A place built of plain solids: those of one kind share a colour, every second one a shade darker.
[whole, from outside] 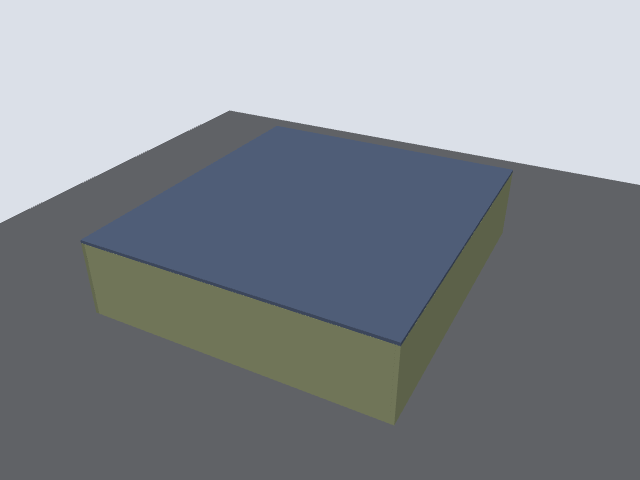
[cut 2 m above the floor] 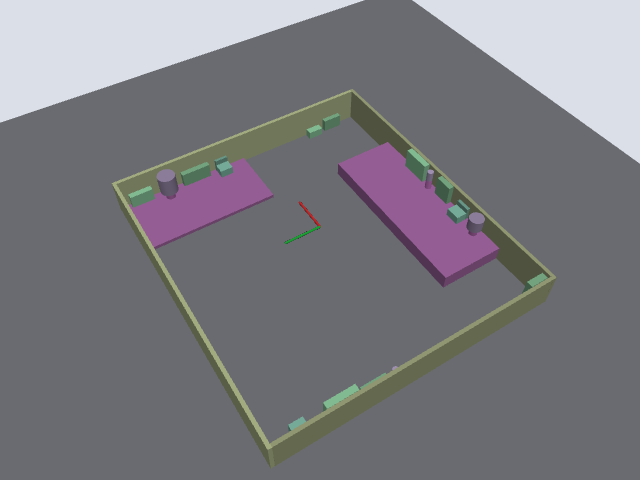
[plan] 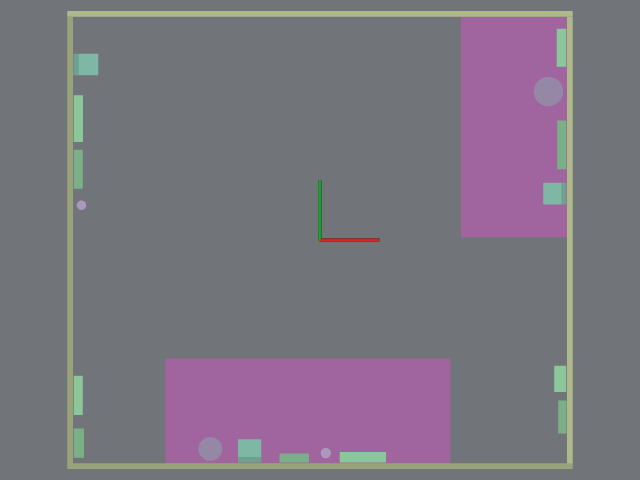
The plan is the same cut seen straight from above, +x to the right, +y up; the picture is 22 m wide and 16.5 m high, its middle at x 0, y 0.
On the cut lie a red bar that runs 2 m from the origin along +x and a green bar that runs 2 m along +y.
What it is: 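A loft; one open main floor with 3 platforms, their free sides bare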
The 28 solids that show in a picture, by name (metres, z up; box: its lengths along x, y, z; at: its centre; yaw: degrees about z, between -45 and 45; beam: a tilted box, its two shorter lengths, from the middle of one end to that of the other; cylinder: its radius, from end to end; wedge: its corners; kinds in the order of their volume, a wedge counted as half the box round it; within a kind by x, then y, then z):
{
 "wall_1": {"box": [0.2, 15.34, 4.01], "at": [-8.59, 0.0, 1.96]},
 "wall_2": {"box": [17.38, 0.2, 4.01], "at": [0.0, -7.77, 1.96]},
 "wall_3": {"box": [17.38, 0.2, 4.01], "at": [0.0, 7.77, 1.96]},
 "wall_4": {"box": [0.2, 15.34, 4.01], "at": [8.59, 0.0, 1.96]},
 "roof_1": {"box": [17.38, 15.74, 0.16], "at": [0.0, 0.0, 4.04]},
 "floor_1": {"box": [9.8, 3.6, 0.88], "at": [-0.41, -5.87, 0.39]},
 "floor_2": {"box": [3.64, 7.57, 0.26], "at": [6.67, 3.88, 0.08]},
 "case_1": {"box": [0.32, 1.35, 1.01], "at": [-8.31, -5.34, 0.46]},
 "case_2": {"box": [0.32, 1.34, 1.41], "at": [-8.31, 2.44, 0.66]},
 "case_3": {"box": [0.33, 1.61, 2.02], "at": [-8.31, 4.17, 0.96]},
 "case_4": {"box": [0.36, 1.01, 2.12], "at": [-8.29, -6.98, 1.01]},
 "case_5": {"box": [1.01, 0.32, 2.2], "at": [-0.88, -7.49, 1.92]},
 "case_6": {"box": [1.59, 0.36, 1.87], "at": [1.48, -7.47, 1.76]},
 "case_7": {"box": [0.42, 0.9, 0.52], "at": [8.26, -4.77, 0.21]},
 "case_8": {"box": [0.33, 1.31, 0.78], "at": [8.3, 6.61, 0.6]},
 "case_9": {"box": [0.32, 1.68, 0.86], "at": [8.31, 3.27, 0.64]},
 "case_10": {"box": [0.28, 1.14, 0.81], "at": [8.33, -6.08, 0.36]},
 "bush_1": {"cylinder": 0.16, "from": [-8.2, 1.19, 0.55], "to": [-8.2, 1.19, 1.15]},
 "bush_2": {"cylinder": 0.41, "from": [-3.77, -7.18, 1.3], "to": [-3.77, -7.18, 2.63]},
 "bush_3": {"cylinder": 0.18, "from": [0.2, -7.33, 1.41], "to": [0.2, -7.33, 2.38]},
 "bush_4": {"cylinder": 0.51, "from": [7.85, 5.1, 0.73], "to": [7.85, 5.1, 1.84]},
 "chair_1": {"box": [0.18, 0.74, 0.82], "at": [-8.38, 6.04, 0.36]},
 "chair_2": {"box": [0.67, 0.74, 0.55], "at": [-7.96, 6.04, 0.22]},
 "chair_3": {"box": [0.81, 0.19, 0.77], "at": [-2.42, -7.56, 1.21]},
 "chair_4": {"box": [0.81, 0.61, 0.48], "at": [-2.42, -7.15, 1.06]},
 "chair_5": {"box": [0.63, 0.76, 0.46], "at": [7.99, 1.59, 0.44]},
 "chair_6": {"box": [0.17, 0.76, 0.76], "at": [8.39, 1.59, 0.59]},
 "pot_1": {"cylinder": 0.18, "from": [0.2, -7.33, 0.83], "to": [0.2, -7.33, 1.41]}
}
